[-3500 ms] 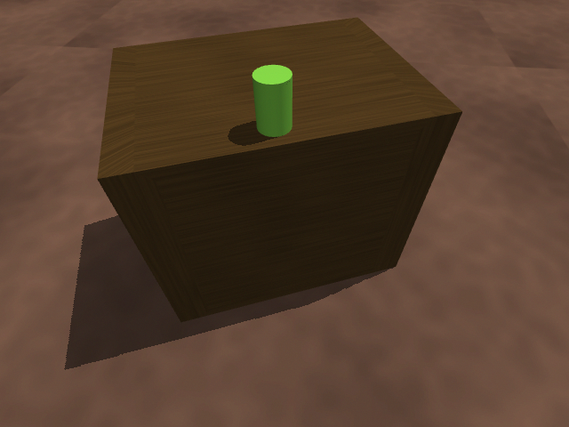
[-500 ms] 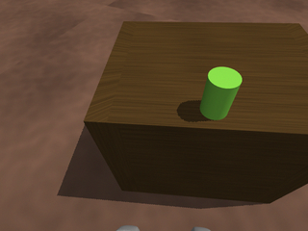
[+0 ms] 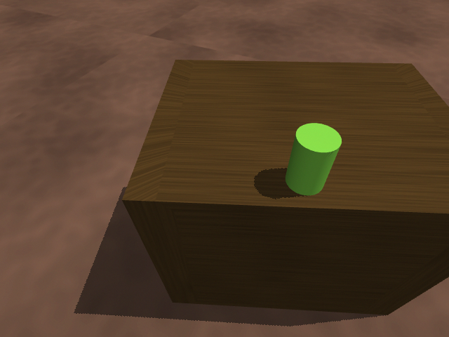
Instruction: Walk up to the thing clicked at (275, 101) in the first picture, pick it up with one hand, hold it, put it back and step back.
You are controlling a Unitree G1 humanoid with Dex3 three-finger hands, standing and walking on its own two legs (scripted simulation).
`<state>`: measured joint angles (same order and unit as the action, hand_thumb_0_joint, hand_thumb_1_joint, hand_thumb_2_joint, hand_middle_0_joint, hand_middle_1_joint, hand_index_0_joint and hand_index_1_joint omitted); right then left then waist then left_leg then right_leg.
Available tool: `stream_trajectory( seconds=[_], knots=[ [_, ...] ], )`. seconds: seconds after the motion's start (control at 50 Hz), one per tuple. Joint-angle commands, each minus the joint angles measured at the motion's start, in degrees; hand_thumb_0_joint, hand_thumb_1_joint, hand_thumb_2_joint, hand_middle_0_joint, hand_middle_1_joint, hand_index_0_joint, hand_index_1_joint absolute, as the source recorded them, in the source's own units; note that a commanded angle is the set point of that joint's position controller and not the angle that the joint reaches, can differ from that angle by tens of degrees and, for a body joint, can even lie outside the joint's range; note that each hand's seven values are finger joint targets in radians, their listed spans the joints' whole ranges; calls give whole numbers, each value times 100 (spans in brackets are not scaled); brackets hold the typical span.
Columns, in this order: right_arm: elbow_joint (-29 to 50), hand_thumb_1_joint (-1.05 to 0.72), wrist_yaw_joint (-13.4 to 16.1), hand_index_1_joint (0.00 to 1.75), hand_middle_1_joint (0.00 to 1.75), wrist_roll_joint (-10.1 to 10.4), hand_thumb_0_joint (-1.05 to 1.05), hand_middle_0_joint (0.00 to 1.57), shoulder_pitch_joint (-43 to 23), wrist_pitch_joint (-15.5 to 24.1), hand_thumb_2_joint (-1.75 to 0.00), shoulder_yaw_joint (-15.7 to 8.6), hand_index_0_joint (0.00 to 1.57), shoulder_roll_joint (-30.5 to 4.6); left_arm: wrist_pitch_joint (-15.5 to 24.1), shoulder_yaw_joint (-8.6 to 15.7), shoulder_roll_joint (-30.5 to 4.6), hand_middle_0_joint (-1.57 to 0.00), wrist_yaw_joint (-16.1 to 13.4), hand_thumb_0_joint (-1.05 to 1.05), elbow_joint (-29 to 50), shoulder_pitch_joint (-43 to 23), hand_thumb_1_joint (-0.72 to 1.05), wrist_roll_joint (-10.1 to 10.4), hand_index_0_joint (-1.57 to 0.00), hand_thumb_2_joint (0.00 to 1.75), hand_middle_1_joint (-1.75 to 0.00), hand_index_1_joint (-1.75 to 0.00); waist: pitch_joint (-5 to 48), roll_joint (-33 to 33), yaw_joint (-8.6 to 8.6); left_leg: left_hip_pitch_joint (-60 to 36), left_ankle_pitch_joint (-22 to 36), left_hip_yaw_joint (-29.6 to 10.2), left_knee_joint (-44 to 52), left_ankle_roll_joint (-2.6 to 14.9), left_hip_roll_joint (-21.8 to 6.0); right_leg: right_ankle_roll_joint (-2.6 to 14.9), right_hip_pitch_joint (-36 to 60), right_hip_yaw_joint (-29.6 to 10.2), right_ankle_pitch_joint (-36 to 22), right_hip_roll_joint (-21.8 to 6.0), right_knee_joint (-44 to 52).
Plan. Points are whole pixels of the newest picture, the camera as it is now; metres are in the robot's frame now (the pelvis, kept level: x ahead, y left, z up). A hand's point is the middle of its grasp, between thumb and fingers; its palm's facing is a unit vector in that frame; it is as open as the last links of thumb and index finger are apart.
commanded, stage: walk up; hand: right
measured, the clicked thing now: (310, 160) +0.46 -0.16 +0.05
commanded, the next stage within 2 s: stand in 0.92 s
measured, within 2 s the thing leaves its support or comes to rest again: neither
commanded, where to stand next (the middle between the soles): +0.08 +0.01 m, yaw -2 degrees
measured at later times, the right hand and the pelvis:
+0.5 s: hand out of the picture +0.12 -0.25 -0.14, palm faces +0.01 +0.94 -0.33, open 7.4 cm; pelvis +0.02 +0.00 +0.01, yaw -1 degrees
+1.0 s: hand out of the picture +0.08 -0.25 -0.15, palm faces +0.03 +0.94 -0.33, open 7.4 cm; pelvis +0.02 +0.00 +0.01, yaw -2 degrees
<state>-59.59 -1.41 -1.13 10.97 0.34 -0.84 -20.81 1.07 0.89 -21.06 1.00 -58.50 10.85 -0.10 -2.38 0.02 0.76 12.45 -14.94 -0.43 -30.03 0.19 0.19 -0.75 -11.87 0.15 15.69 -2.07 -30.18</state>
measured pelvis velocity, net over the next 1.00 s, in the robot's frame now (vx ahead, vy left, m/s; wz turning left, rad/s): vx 0.02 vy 0.00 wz -0.03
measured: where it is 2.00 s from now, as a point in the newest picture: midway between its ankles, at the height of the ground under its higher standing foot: outside the picture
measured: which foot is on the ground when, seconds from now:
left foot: down 0.00-1.00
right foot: down 0.00-1.00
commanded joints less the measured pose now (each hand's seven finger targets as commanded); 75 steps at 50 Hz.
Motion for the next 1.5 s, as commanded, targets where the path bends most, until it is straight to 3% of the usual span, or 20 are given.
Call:
stream_trajectory(
  seconds=[0.0, 0.06, 0.12, 0.24, 0.34, 0.52, 0.62, 0.82, 0.88, 0.9, 0.98, 1.06, 1.2, 1.38, 1.48],
  knots=[
    [379, -90, 102, 30, 30, 33, 0, 20, -542, 215, -90, -240, 20, -1279, 240, 239, -1226, -20, -124, 0, 203, -220, 90, 15, -20, 90, -30, -30, 297, -373, 57, 224, 521, -861, 1009, 292, -694, 310, 513, -465, -771, -318, 692],
    [270, -90, 129, 30, 30, 87, 0, 20, -509, 223, -90, -253, 20, -1271, 239, 213, -1274, -20, -155, 0, 119, -335, 90, 33, -20, 90, -30, -30, 617, -324, 7, -351, 1687, -590, 762, 233, -659, 304, 638, -448, -1610, -458, 699],
    [196, -90, 158, 30, 30, 101, 0, 20, -514, 199, -90, -277, 20, -1259, 212, 183, -1268, -20, -180, 0, 83, -494, 90, 31, -20, 90, -30, -30, 704, -194, -47, -607, 2131, -510, 740, 276, -702, 270, 647, -338, -1872, -452, 684],
    [95, -90, 158, 30, 30, 106, 0, 20, -745, 130, -90, -285, 20, -1194, 178, 140, -1249, -20, -186, 0, -83, -724, 90, 3, -20, 90, -30, -30, 473, 15, -65, -542, 1725, -444, 900, 253, -668, 246, 628, -371, -1714, -468, 834],
    [26, -90, 149, 30, 30, 83, 0, 20, -864, 127, -90, -286, 20, -1187, 166, 138, -1219, -20, -190, 0, -168, -803, 90, -8, -20, 90, -30, -30, 533, 19, -60, -744, 1833, -399, 993, 242, -700, 213, 652, -360, -1789, -471, 909],
    [-67, -90, 126, 30, 30, 59, 0, 20, -993, 97, -90, -278, 20, -1178, 158, 149, -1242, -20, -181, 0, -261, -939, 90, -55, -20, 90, -30, -30, 298, 2, -85, -646, 1034, -346, 1224, 181, -628, 186, 551, -456, -1282, -446, 1179],
    [-95, -90, 116, 30, 30, 59, 0, 20, -986, 97, -90, -264, 20, -1137, 168, 165, -1226, -20, -181, 0, -291, -900, 90, -63, -20, 90, -30, -30, 407, 43, -67, -794, 1117, -303, 1175, 167, -615, 183, 553, -497, -1356, -461, 1235],
    [-181, -90, 129, 30, 30, 36, 0, 20, -848, 85, -90, -273, 20, -1150, 136, 181, -1195, -20, -175, 0, -271, -889, 90, -77, -20, 90, -30, -30, 324, 11, -93, -693, 747, -326, 1321, 167, -623, 200, 495, -532, -1119, -428, 1252],
    [-196, -90, 135, 30, 30, 43, 0, 20, -817, 90, -90, -280, 20, -1147, 133, 183, -1165, -20, -179, 0, -304, -858, 90, -68, -20, 90, -30, -30, 302, 12, -86, -657, 844, -353, 1338, 177, -647, 186, 576, -484, -1211, -383, 1228],
    [-160, -90, 155, 30, 30, 76, 0, 20, -957, 117, -90, -223, 20, -1102, 113, 141, -1156, -20, -182, 0, -295, -899, 90, -5, -20, 90, -30, -30, 157, 218, -90, -648, 1662, -463, 1415, 129, -776, 168, 526, -512, -1678, -484, 1219],
    [-231, -90, 187, 30, 30, 99, 0, 20, -876, 157, -90, -221, 20, -1192, 69, 123, -1085, -20, -167, 0, -303, -768, 90, -2, -20, 90, -30, -30, 496, -42, -83, -931, 2013, -395, 1360, 91, -801, 134, 739, -481, -1863, -497, 1219],
    [-261, -90, 186, 30, 30, 100, 0, 20, -899, 147, -90, -169, 20, -1144, 50, 108, -1092, -20, -155, 0, -307, -781, 90, 0, -20, 90, -30, -30, 425, -133, -81, -797, 1489, -378, 1502, 42, -764, 129, 723, -508, -1448, -490, 1344],
    [-289, -90, 163, 30, 30, 85, 0, 20, -896, 135, -90, -162, 20, -1111, 74, 93, -1161, -20, -145, 0, -310, -807, 90, -34, -20, 90, -30, -30, 457, 72, -108, -834, 1284, -415, 1514, 54, -773, 129, 658, -527, -1346, -538, 1461],
    [-299, -90, 118, 30, 30, 53, 0, 20, -778, 96, -90, -193, 20, -1142, 59, 115, -1207, -20, -129, 0, -291, -803, 90, -61, -20, 90, -30, -30, 44, 126, -159, -570, 116, -430, 1566, 66, -669, 135, 75, -652, 103, -502, 1768],
    [-279, -90, 115, 30, 30, 40, 0, 20, -802, 135, -90, -190, 20, -1109, 78, 103, -1147, -20, -113, 0, -254, -702, 90, -46, -20, 90, -30, -30, 230, -7, -100, -564, 400, -475, 1574, 62, -716, 166, 292, -598, -375, -479, 1597]
  ],
)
